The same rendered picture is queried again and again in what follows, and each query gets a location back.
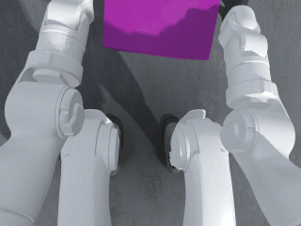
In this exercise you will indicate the robot left forearm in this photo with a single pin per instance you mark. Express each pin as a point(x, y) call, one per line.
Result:
point(62, 42)

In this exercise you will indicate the right robot hand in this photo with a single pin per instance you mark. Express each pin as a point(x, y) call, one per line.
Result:
point(223, 11)

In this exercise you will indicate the robot right upper arm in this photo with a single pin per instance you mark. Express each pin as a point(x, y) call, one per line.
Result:
point(261, 141)

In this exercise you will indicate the left robot shin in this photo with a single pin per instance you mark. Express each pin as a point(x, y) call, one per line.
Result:
point(93, 114)

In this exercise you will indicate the robot right forearm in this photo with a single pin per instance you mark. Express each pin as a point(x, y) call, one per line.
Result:
point(247, 63)

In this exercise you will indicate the robot left upper arm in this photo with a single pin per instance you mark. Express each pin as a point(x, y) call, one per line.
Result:
point(40, 117)

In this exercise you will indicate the carton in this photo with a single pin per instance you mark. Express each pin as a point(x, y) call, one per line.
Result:
point(182, 29)

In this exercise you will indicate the right robot shin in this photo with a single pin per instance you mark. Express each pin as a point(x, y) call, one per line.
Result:
point(191, 115)

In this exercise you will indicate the robot shin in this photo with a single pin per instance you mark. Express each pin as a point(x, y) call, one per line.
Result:
point(93, 114)
point(191, 115)

